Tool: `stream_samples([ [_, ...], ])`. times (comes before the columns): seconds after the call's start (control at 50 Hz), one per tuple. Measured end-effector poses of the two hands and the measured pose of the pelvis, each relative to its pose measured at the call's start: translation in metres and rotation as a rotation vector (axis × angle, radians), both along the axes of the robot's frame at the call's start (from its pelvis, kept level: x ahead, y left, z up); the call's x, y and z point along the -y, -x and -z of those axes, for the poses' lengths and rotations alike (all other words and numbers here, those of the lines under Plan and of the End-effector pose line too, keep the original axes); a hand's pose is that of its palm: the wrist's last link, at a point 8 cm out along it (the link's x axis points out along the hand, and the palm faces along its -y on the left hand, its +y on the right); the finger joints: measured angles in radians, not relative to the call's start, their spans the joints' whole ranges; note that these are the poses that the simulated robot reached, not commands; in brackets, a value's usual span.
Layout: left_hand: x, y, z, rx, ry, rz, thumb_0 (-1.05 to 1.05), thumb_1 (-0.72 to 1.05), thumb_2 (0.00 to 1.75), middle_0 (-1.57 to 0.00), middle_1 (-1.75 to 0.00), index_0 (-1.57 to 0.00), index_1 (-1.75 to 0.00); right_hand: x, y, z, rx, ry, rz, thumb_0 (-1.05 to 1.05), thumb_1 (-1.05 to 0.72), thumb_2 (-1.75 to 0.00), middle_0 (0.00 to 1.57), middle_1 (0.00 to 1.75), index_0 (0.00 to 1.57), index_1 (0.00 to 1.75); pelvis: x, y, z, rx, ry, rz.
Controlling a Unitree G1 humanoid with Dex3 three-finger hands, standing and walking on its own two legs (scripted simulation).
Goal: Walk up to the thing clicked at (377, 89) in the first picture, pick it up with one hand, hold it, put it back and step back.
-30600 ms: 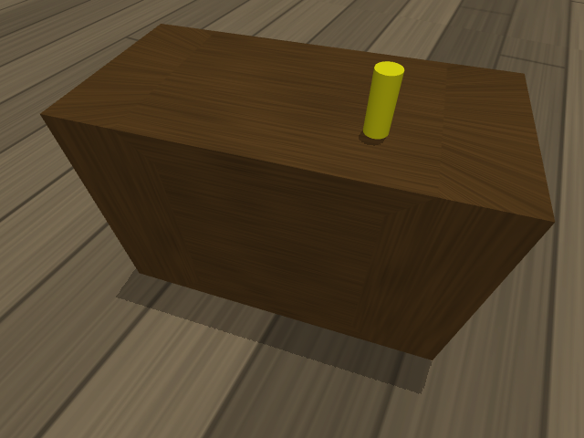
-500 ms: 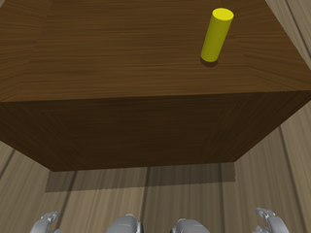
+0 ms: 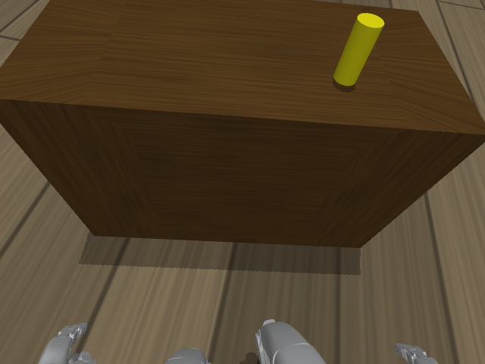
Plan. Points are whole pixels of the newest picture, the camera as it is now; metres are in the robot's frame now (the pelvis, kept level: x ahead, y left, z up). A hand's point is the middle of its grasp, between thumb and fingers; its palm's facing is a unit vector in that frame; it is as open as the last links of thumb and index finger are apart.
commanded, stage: step back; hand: right
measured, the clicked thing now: (356, 51) +0.76 -0.27 +0.06
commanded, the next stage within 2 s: none
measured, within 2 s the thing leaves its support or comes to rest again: neither
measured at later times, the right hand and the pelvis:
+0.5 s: hand out of the picture -0.08 -0.32 -0.15, palm faces +0.07 +0.92 -0.39, open 7.3 cm; pelvis -0.16 -0.04 +0.00, yaw -6 degrees
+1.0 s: hand out of the picture -0.22 -0.33 -0.13, palm faces -0.05 +0.88 -0.48, open 7.3 cm; pelvis -0.33 -0.06 +0.00, yaw -2 degrees
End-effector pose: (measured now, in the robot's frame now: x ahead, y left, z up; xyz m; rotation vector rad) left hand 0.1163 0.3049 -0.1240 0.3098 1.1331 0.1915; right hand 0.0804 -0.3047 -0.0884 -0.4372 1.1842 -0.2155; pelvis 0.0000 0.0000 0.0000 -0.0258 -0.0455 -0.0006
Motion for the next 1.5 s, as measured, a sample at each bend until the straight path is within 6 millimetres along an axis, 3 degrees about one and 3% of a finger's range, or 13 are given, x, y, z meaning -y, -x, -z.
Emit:
stream_samples([
  [0.12,-0.004,0.055,0.0,-0.061,0.01,0.0,0.01,0.91,0.9,-0.2,-0.3,-0.2,-0.3,0.002,0.02,-0.017,0.048,0.024,0.015,0.01,-0.9,-0.89,0.21,0.3,0.21,0.3,-0.001,0.032,-0.008,-0.019,0.009,0.043],
  [0.24,0.0,0.108,0.004,-0.141,-0.023,0.038,0.01,0.91,0.9,-0.2,-0.3,-0.2,-0.3,0.015,0.043,-0.014,0.147,0.02,0.027,0.01,-0.9,-0.9,0.21,0.3,0.21,0.3,0.008,0.075,-0.001,-0.01,-0.008,0.092],
  [0.36,0.02,0.15,-0.001,-0.12,-0.056,0.071,0.01,0.91,0.9,-0.2,-0.3,-0.2,-0.3,0.046,0.09,0.011,0.182,-0.007,0.052,0.0,-0.9,-0.9,0.21,0.3,0.21,0.3,0.026,0.124,0.015,0.007,-0.017,0.129],
  [0.46,0.036,0.192,-0.025,-0.1,-0.073,0.055,0.01,0.91,0.9,-0.2,-0.3,-0.2,-0.3,0.058,0.147,0.022,0.113,-0.039,0.101,0.01,-0.91,-0.9,0.21,0.3,0.21,0.3,0.038,0.153,0.005,0.009,-0.064,0.118],
  [0.58,0.041,0.201,-0.043,-0.034,-0.107,0.058,0.01,0.9,0.9,-0.21,-0.3,-0.21,-0.3,0.062,0.22,0.028,-0.008,-0.049,0.107,0.01,-0.91,-0.9,0.21,0.3,0.21,0.3,0.043,0.185,-0.003,-0.025,-0.073,0.074],
  [0.7,0.042,0.203,-0.031,0.092,-0.09,0.067,0.01,0.9,0.9,-0.21,-0.3,-0.2,-0.3,0.052,0.272,0.035,-0.1,-0.034,0.061,0.01,-0.91,-0.9,0.21,0.3,0.21,0.3,0.042,0.228,0.008,-0.023,-0.049,0.005],
  [0.76,0.04,0.215,-0.014,0.115,-0.055,0.062,0.01,0.9,0.9,-0.2,-0.3,-0.2,-0.3,0.044,0.29,0.034,-0.089,-0.023,0.048,0.01,-0.91,-0.9,0.21,0.3,0.21,0.3,0.039,0.253,0.016,-0.002,-0.071,-0.01],
  [0.86,0.051,0.257,-0.006,0.061,0.007,0.036,0.01,0.91,0.9,-0.2,-0.3,-0.2,-0.3,0.043,0.311,0.016,-0.043,-0.005,0.024,0.01,-0.91,-0.89,0.21,0.3,0.21,0.3,0.04,0.283,0.007,0.001,-0.022,-0.017],
  [1.0,0.056,0.338,-0.001,-0.027,0.001,0.011,0.01,0.9,0.9,-0.2,-0.3,-0.2,-0.3,0.067,0.309,-0.005,0.065,0.038,-0.016,0.01,-0.9,-0.89,0.21,0.3,0.21,0.3,0.057,0.329,0.002,-0.038,-0.015,0.027],
  [1.1,0.067,0.399,0.005,-0.102,-0.049,0.031,0.01,0.91,0.9,-0.2,-0.3,-0.2,-0.3,0.094,0.317,0.006,0.159,0.024,-0.031,0.0,-0.9,-0.9,0.21,0.3,0.21,0.3,0.077,0.368,0.016,-0.03,-0.031,0.077],
  [1.22,0.085,0.469,-0.016,-0.143,-0.076,-0.01,0.01,0.9,0.9,-0.2,-0.3,-0.2,-0.3,0.107,0.361,0.022,0.13,-0.04,0.03,0.01,-0.91,-0.9,0.21,0.3,0.21,0.3,0.091,0.396,0.009,-0.012,-0.049,0.08],
  [1.34,0.081,0.495,-0.03,-0.105,-0.116,-0.03,0.01,0.9,0.9,-0.21,-0.3,-0.21,-0.3,0.1,0.411,0.038,0.04,-0.082,0.027,0.01,-0.91,-0.9,0.21,0.3,0.21,0.3,0.092,0.418,0.005,-0.018,-0.048,0.035],
  [1.5,0.066,0.508,-0.02,-0.057,-0.099,-0.053,0.01,0.9,0.9,-0.2,-0.3,-0.2,-0.3,0.075,0.453,0.039,-0.021,-0.118,0.009,0.01,-0.91,-0.9,0.21,0.3,0.21,0.3,0.086,0.441,0.007,0.004,-0.077,0.001],
])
